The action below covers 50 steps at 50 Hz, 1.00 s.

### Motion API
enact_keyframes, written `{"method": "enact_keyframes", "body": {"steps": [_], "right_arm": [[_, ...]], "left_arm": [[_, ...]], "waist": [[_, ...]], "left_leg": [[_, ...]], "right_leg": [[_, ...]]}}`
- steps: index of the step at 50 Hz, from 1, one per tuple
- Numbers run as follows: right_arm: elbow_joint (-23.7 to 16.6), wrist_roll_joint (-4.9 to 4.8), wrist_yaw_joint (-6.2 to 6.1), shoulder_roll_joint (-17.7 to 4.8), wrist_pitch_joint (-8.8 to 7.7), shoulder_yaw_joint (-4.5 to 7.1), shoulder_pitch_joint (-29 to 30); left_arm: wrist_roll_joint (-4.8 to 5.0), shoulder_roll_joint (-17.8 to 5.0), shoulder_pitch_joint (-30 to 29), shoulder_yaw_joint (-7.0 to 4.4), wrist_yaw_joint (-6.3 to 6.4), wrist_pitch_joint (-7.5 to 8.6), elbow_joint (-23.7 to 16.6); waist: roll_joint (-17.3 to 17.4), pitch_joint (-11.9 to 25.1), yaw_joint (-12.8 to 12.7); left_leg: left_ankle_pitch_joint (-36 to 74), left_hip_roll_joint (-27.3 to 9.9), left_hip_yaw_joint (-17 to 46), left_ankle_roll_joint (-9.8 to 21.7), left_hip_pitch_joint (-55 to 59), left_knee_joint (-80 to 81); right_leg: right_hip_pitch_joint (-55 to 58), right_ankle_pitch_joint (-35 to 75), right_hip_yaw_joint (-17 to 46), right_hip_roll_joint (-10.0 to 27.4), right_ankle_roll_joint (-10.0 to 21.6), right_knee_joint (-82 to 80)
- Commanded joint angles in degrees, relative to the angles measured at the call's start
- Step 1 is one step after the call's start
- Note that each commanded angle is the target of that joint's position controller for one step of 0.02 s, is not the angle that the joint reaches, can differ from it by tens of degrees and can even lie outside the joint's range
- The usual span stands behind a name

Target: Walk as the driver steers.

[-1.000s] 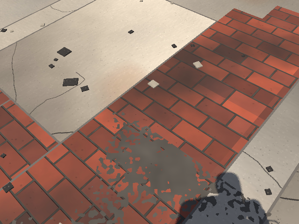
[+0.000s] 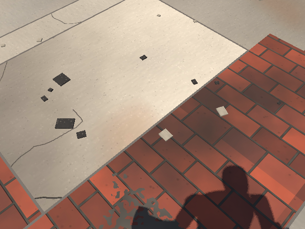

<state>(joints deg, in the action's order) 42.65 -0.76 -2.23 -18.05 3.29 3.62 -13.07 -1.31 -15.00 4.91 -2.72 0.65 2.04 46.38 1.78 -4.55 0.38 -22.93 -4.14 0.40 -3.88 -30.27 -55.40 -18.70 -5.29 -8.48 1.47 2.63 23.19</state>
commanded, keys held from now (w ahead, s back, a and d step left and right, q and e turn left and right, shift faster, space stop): q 0.28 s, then w+q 0.24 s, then w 0.48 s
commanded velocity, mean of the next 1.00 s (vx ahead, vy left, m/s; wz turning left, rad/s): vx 0.27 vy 0.00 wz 0.40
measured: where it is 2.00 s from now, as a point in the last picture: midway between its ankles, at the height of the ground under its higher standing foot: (95, 171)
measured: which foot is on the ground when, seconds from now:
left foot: up 0.00-0.14, down 0.16-0.66, up 0.68-1.00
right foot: down 0.00-0.16, up 0.18-0.64, down 0.66-1.00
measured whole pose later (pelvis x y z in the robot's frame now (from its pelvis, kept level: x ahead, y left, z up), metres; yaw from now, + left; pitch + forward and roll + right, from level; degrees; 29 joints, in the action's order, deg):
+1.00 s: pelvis +0.23 +0.09 +0.00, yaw +24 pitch +3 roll -1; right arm 35.0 -1.2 1.7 -15.7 -4.0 2.1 -5.4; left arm 1.3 -15.3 24.1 -2.6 -0.3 4.2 53.2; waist 2.3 -1.5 -6.6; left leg -2.9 -3.4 0.8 -0.1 -35.3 -34.8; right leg 2.7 -18.2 0.3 -0.2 0.0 12.8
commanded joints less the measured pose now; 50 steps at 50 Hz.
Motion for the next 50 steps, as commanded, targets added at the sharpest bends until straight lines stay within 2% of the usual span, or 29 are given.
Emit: {"method": "enact_keyframes", "body": {"steps": [1,5,7,8,9,10,11,12,13,14,16,18,19,22,26,29,31,32,33,34,35,36,37,38,40,42,45,48,50], "right_arm": [[-3.46,0.25,0.59,-3.50,0.23,0.96,-4.11],[-5.23,0.28,1.81,-4.64,0.59,1.68,-2.28],[-4.41,0.63,2.11,-4.86,0.38,2.33,-4.73],[-4.12,1.04,1.81,-6.87,0.19,3.15,-6.35],[-5.59,0.95,0.67,-13.32,-0.07,4.59,-6.56],[-7.29,2.66,1.07,-16.24,-1.28,4.64,-5.65],[-7.33,3.09,1.57,-13.97,-2.70,4.23,-4.52],[-7.44,2.26,1.49,-12.56,-3.62,3.93,-1.76],[-7.98,1.17,1.23,-10.45,-3.77,3.45,0.89],[-8.34,0.46,0.88,-9.25,-3.65,2.92,2.36],[-8.10,0.04,0.28,-7.61,-3.61,2.42,-0.44],[-7.95,-0.13,-0.09,-7.75,-3.87,2.52,-2.67],[-7.77,-0.06,-0.28,-8.30,-4.02,2.66,-3.25],[-7.55,0.00,-0.52,-9.80,-4.35,3.23,-3.91],[-7.58,-0.32,0.26,-10.46,-4.39,3.45,-4.00],[-7.19,-0.20,0.77,-8.92,-4.32,2.76,-3.83],[-6.88,-0.03,0.98,-6.85,-4.21,1.87,-3.23],[-6.96,0.22,1.06,-4.86,-4.38,1.18,-2.82],[-7.64,0.57,1.17,-1.07,-4.72,-0.04,-1.66],[-10.32,-0.34,1.15,-0.02,-5.65,-0.35,-2.03],[-10.47,-1.27,0.85,-5.40,-6.34,0.86,-0.39],[-9.62,-1.43,1.04,-7.27,-6.67,1.42,-0.16],[-8.74,-0.85,1.33,-6.66,-6.87,1.39,-0.40],[-8.92,-0.18,1.68,-6.10,-7.25,1.32,0.64],[-9.55,0.41,2.40,-4.15,-7.80,0.82,3.00],[-10.59,0.53,2.70,-2.06,-8.03,0.01,5.52],[-12.34,0.12,3.27,0.55,-8.42,-1.17,10.65],[-13.31,-0.57,4.04,-0.04,-8.52,-1.06,13.78],[-13.82,-0.83,4.42,-1.31,-8.51,-0.60,14.33]], "left_arm": [[0.36,-9.88,-4.08,-2.56,1.05,0.07,-3.45],[1.59,-11.37,-3.85,-3.10,0.95,-1.38,-2.38],[2.60,-10.47,-3.54,-3.04,0.89,-2.14,-1.57],[2.55,-8.23,-0.72,-2.65,0.73,-2.62,-0.29],[0.36,-4.95,0.82,-1.87,0.40,-2.93,-1.07],[-0.02,-6.56,-4.80,-2.36,0.95,-2.72,-3.96],[0.76,-8.29,-6.64,-2.95,1.24,-2.79,-4.21],[1.49,-8.55,-5.36,-3.31,1.47,-2.87,-3.69],[1.17,-8.68,-3.76,-3.61,1.96,-2.94,-2.21],[0.67,-9.05,-3.23,-3.84,2.20,-2.91,-1.88],[1.12,-8.24,-2.09,-3.81,1.31,-2.10,-1.71],[1.82,-7.75,-4.83,-3.57,0.50,-1.12,-2.44],[1.95,-7.61,-6.34,-3.48,0.19,-0.58,-2.89],[1.92,-7.03,-7.66,-3.09,-0.82,1.20,-3.10],[2.48,-7.25,-7.16,-2.84,-1.87,2.92,-3.34],[2.73,-7.68,-4.22,-2.71,-2.40,4.12,-2.47],[2.35,-7.22,0.08,-2.69,-2.36,4.77,-0.87],[2.06,-8.10,3.74,-2.96,-2.09,4.93,0.15],[1.33,-10.64,10.48,-3.43,-1.68,5.04,1.47],[0.53,-16.65,14.68,-4.66,-1.67,4.58,2.86],[1.17,-14.98,14.41,-4.56,-1.97,4.66,3.04],[1.90,-11.37,12.99,-3.55,-1.81,4.75,2.27],[1.88,-9.76,11.87,-2.98,-1.67,4.66,1.74],[1.84,-8.99,10.98,-2.61,-1.47,4.39,1.57],[1.48,-8.00,10.80,-1.95,-1.13,4.10,1.37],[1.82,-8.75,11.85,-1.99,-0.87,3.89,1.81],[2.30,-9.96,14.08,-2.01,-0.62,3.43,2.51],[2.75,-11.21,17.30,-2.08,-0.72,2.95,3.42],[3.14,-11.57,18.06,-2.16,-0.71,2.48,3.94]], "waist": [[-8.63,10.27,0.97],[-8.44,9.25,1.05],[-6.64,9.15,2.63],[-1.34,7.53,2.61],[15.81,6.03,0.28],[16.95,6.12,2.30],[10.45,7.00,2.68],[8.12,6.62,0.85],[5.18,7.47,-0.24],[5.36,7.91,-0.76],[5.40,11.02,-0.58],[6.08,8.95,1.12],[6.63,7.50,1.65],[6.92,6.27,2.46],[6.97,5.40,2.75],[6.78,5.93,1.83],[5.41,6.34,-0.81],[4.32,7.21,-2.52],[-2.10,8.95,-4.92],[-14.39,7.55,-3.78],[-12.98,2.24,-4.67],[-10.30,-0.15,-4.22],[-9.48,0.19,-3.49],[-8.91,0.13,-2.99],[-8.40,0.35,-2.92],[-8.31,0.66,-3.62],[-7.83,0.66,-5.34],[-8.05,0.20,-6.23],[-8.36,-0.33,-5.12]], "left_leg": [[4.74,-1.68,-0.49,1.03,8.78,4.31],[4.06,-0.80,-2.66,3.41,11.39,12.51],[9.33,1.82,-4.63,5.95,17.02,22.24],[15.67,1.11,-0.48,8.28,19.99,29.19],[34.23,-12.38,18.80,14.09,25.05,34.76],[33.87,-18.24,30.28,23.89,20.90,38.29],[29.29,-15.83,26.56,23.18,20.85,39.09],[26.65,-12.91,22.09,19.75,21.24,38.40],[25.16,-10.74,19.52,16.84,22.12,37.39],[28.07,-9.82,17.99,15.93,21.91,36.78],[15.04,-7.66,18.02,15.77,24.39,38.67],[-0.59,-7.50,21.27,16.09,26.58,42.25],[-2.65,-7.66,22.53,16.26,26.94,43.22],[-1.66,-7.03,22.95,16.62,26.25,43.22],[-3.79,-5.96,25.34,17.33,21.50,42.30],[-3.61,-5.75,26.18,16.58,19.12,40.70],[-4.74,-3.18,24.94,14.57,14.98,37.25],[-5.43,-1.10,23.30,12.91,11.19,33.20],[-7.16,3.23,17.61,9.92,4.13,20.14],[-10.49,9.73,8.56,7.17,-9.66,6.68],[-11.55,6.43,9.09,6.38,-18.40,-2.83],[-6.47,4.57,10.23,6.41,-21.04,-6.58],[-1.97,3.54,9.03,6.24,-21.30,-7.68],[1.77,2.08,7.87,5.94,-21.42,-6.84],[7.59,0.00,5.06,4.84,-18.01,-3.42],[11.91,-0.41,2.02,3.41,-15.34,1.86],[18.58,0.55,-0.71,2.71,-8.35,13.93],[22.09,1.93,-1.60,3.27,-2.92,20.86],[21.23,2.17,-0.83,4.92,-1.74,23.57]], "right_leg": [[2.79,4.68,8.06,16.83,11.55,-10.44],[6.09,0.96,6.81,18.20,9.22,-7.56],[5.23,-3.39,4.18,15.74,5.29,-1.57],[2.00,-8.79,1.17,12.20,1.19,6.29],[-10.74,-25.02,-4.67,4.02,-5.20,24.38],[-18.35,-34.24,4.83,-2.38,-6.58,36.74],[-19.68,-30.90,9.75,-1.32,-5.66,42.01],[-20.27,-25.13,11.16,-0.33,-4.75,42.29],[-20.09,-21.29,11.87,0.43,-4.70,41.58],[-19.14,-18.64,11.86,0.25,-5.13,41.70],[-17.94,-13.21,11.63,-0.20,-5.22,39.55],[-19.89,-10.16,12.00,-0.41,-5.20,31.34],[-19.99,-9.67,12.35,-0.70,-5.36,26.95],[-16.05,-8.81,12.66,-1.54,-5.73,16.71],[-9.27,-10.91,12.25,-2.64,-5.09,9.85],[-2.38,-8.01,11.01,-2.29,-3.51,5.28],[6.81,-4.12,9.40,-2.28,-2.00,-0.29],[12.99,-5.24,11.05,0.03,-0.95,-0.95],[20.80,-11.96,20.57,8.36,1.91,-4.03],[25.80,-27.98,40.93,17.96,9.67,-10.92],[23.86,-36.42,48.25,21.99,13.78,-12.88],[23.45,-35.18,44.00,19.63,12.68,-12.61],[23.51,-30.72,38.99,16.75,10.86,-12.62],[22.67,-25.26,35.25,15.39,9.84,-12.97],[19.09,-14.36,28.31,12.50,8.67,-14.57],[16.92,-5.18,22.85,10.68,8.80,-15.51],[13.77,3.40,16.64,8.55,7.85,-15.31],[13.85,5.22,15.87,10.28,7.52,-15.11],[16.77,8.27,16.13,12.35,6.76,-13.98]]}}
